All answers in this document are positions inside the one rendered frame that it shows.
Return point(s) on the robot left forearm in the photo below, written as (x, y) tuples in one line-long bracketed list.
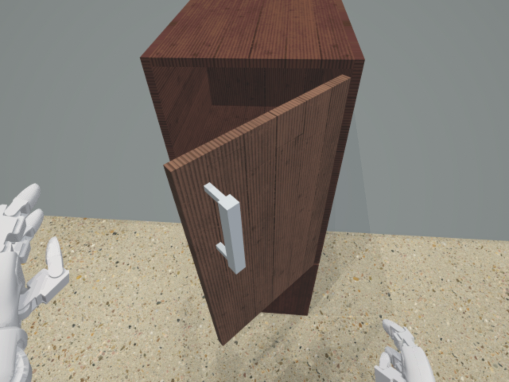
[(14, 363)]

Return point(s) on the right robot hand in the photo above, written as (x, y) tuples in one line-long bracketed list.
[(411, 365)]

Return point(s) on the left robot hand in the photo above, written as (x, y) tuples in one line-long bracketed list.
[(17, 228)]

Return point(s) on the cupboard door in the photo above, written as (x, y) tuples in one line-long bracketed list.
[(278, 166)]

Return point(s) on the handle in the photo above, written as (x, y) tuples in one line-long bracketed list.
[(230, 217)]

